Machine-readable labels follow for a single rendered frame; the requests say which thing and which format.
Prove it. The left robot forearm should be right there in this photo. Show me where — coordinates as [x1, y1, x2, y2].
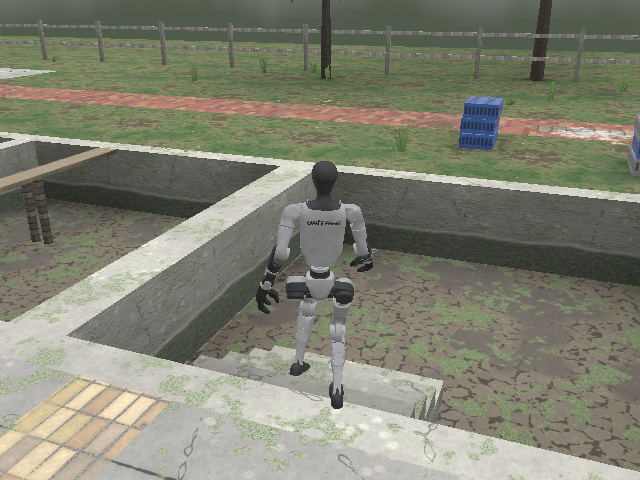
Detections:
[260, 244, 283, 290]

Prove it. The right robot upper arm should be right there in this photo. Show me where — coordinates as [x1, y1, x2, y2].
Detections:
[344, 204, 369, 256]

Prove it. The left robot upper arm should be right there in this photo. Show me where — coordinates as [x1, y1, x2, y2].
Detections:
[274, 203, 303, 261]

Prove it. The robot right hand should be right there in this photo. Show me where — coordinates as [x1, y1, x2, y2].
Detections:
[350, 257, 373, 272]

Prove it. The robot left hand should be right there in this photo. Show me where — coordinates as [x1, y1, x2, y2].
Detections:
[256, 286, 279, 314]

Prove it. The humanoid robot head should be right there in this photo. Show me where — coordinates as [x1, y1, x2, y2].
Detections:
[306, 161, 341, 211]

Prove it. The robot left thigh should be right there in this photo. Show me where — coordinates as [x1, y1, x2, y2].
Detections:
[286, 276, 318, 317]

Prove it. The right robot forearm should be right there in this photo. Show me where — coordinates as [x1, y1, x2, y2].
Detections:
[359, 241, 372, 264]

